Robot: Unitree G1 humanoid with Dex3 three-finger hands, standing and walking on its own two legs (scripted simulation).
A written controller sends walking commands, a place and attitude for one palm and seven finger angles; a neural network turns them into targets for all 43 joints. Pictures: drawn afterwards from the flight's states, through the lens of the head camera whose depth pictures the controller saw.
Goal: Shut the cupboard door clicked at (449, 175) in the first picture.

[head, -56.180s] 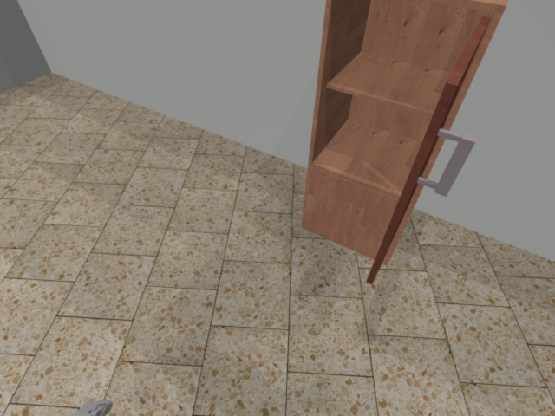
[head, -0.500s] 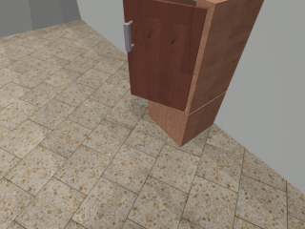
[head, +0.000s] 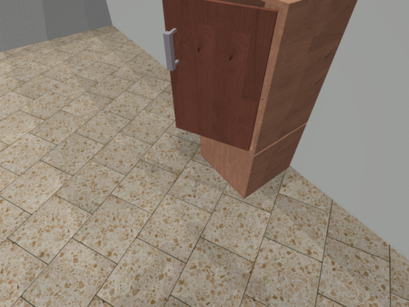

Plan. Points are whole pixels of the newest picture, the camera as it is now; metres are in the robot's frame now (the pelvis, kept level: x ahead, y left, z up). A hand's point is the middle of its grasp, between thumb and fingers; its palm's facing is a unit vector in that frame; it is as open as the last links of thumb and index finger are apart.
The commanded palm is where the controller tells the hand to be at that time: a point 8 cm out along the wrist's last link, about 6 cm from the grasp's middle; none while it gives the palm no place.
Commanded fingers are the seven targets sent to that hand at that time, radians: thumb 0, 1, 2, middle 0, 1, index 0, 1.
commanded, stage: walk to a spot facing it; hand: left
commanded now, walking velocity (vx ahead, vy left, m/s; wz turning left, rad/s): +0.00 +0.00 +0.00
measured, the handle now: (172, 49) +0.94 +0.18 +0.06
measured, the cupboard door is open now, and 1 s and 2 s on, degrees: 28 28 28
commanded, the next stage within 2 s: turn to face it in 1.94 s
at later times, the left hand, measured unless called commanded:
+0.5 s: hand out of the picture +0.00 +0.23 -0.21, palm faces +0.23 -0.95 -0.22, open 7.4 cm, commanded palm none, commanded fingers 0.00 0.90 0.90 -0.20 -0.30 -0.20 -0.30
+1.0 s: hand out of the picture -0.05 +0.20 -0.16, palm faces +0.51 -0.81 -0.30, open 7.4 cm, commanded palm none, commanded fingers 0.00 0.90 0.90 -0.20 -0.30 -0.20 -0.30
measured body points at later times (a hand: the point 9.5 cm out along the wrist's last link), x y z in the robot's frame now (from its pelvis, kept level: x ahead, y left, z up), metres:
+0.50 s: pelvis -0.01 +0.02 -0.03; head +0.02 +0.05 +0.42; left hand -0.01 +0.28 -0.19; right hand +0.06 -0.21 -0.18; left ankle +0.00 +0.14 -0.75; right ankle -0.02 -0.10 -0.74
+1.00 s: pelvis -0.01 -0.01 -0.01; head +0.03 -0.01 +0.44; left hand -0.08 +0.24 -0.14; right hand +0.18 -0.22 -0.16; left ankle -0.08 +0.09 -0.66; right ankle +0.03 -0.13 -0.75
